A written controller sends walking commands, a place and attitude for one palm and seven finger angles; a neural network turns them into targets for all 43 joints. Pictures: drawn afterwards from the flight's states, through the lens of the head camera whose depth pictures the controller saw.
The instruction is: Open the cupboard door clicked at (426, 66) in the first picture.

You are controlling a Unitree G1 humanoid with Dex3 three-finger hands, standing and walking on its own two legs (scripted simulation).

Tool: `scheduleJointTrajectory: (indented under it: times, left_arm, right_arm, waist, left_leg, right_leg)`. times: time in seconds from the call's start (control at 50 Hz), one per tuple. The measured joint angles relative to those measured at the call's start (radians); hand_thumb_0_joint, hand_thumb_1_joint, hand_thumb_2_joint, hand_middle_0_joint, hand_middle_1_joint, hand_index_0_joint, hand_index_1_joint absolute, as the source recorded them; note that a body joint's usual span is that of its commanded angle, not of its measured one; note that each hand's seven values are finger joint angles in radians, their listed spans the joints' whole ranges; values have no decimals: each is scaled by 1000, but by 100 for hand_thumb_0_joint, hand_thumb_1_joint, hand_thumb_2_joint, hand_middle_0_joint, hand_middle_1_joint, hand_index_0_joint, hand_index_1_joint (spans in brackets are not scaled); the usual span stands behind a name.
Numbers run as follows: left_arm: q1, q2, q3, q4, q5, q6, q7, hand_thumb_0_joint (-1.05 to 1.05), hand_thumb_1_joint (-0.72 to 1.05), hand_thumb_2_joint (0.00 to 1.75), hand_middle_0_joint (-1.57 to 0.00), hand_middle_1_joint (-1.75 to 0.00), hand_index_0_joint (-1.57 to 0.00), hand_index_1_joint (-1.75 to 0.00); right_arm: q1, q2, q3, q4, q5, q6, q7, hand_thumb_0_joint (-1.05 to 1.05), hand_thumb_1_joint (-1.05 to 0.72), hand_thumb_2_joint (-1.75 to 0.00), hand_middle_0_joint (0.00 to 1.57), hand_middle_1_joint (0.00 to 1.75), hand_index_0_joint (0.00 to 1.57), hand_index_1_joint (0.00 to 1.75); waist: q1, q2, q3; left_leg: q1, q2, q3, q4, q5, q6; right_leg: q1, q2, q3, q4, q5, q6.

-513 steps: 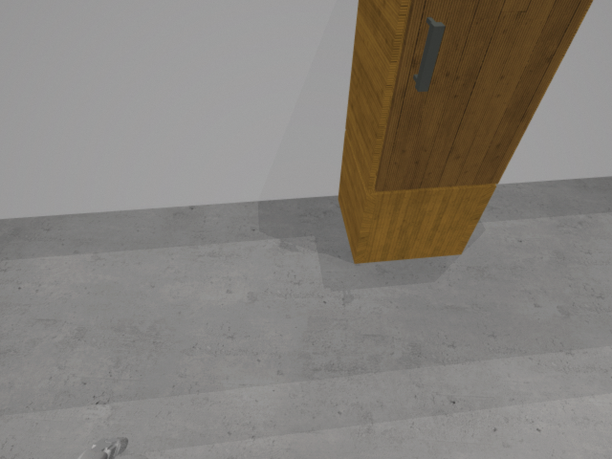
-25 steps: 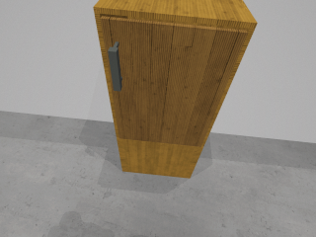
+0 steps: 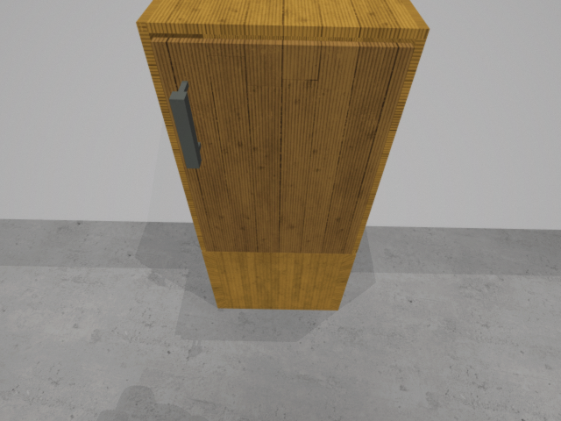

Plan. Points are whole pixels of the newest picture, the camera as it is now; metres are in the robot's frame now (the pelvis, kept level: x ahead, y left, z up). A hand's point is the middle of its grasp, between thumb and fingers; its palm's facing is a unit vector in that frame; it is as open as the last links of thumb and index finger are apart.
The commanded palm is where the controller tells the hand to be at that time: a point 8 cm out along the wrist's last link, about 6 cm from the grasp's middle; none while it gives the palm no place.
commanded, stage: look again from close up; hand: left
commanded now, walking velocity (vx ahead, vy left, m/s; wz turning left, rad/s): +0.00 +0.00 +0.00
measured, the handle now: (189, 125) +0.58 +0.20 +0.10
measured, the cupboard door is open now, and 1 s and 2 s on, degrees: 0 0 0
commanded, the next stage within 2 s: raise the hand with hooked fingers in 0.48 s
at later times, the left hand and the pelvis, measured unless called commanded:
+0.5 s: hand out of the picture +0.00 +0.16 -0.17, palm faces +0.01 -0.98 -0.21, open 7.4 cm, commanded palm none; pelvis +0.00 -0.01 +0.00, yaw +0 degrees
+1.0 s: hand (175, 405) +0.15 +0.16 -0.04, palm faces +0.03 -1.00 +0.03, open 8.5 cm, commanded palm +0.14 +0.23 -0.02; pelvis -0.02 -0.04 -0.05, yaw +2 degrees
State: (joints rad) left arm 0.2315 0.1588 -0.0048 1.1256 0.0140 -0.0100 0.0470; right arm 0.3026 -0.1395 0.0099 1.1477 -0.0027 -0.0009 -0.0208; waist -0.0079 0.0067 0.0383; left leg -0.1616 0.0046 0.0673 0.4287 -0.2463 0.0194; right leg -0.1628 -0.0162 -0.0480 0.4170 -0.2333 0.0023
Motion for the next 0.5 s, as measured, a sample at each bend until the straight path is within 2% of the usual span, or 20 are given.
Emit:
scheduleJointTrajectory:
  times: [0.08,0.22,0.5]
  left_arm:
    - [15,-6,-10,-17,2,-4,-9,0,92,90,-20,-30,-20,-30]
    - [50,-20,-12,-13,2,4,-20,0,91,90,-20,-30,-20,-30]
    - [50,-28,-10,-3,3,-6,-21,0,91,90,-20,-30,-20,-30]
  right_arm:
    - [19,-7,4,-51,-10,-13,7,0,-91,-90,20,30,20,29]
    - [26,-11,11,-72,-9,-12,6,0,-91,-90,20,30,20,29]
    - [-23,-28,7,-49,-7,-22,-1,1,-92,-90,20,30,20,29]
  waist:
    - [-11,16,11]
    - [3,47,-9]
    - [13,20,-3]
  left_leg:
    - [-50,-5,-2,65,-28,9]
    - [-43,-23,5,65,-32,16]
    - [-14,-9,11,17,-17,-7]
  right_leg:
    - [-50,-9,-2,69,-28,-1]
    - [-63,-26,7,109,-53,6]
    - [-54,-11,13,94,-55,-13]
